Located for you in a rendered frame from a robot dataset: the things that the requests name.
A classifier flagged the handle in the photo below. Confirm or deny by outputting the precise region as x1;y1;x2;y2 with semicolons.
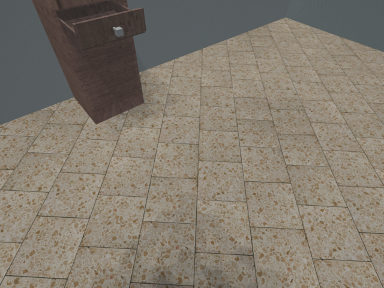
113;27;124;37

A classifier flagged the cabinet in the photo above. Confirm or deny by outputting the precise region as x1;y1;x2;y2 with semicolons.
32;0;144;124

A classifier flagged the drawer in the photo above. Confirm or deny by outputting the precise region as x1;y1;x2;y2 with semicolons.
56;0;146;51

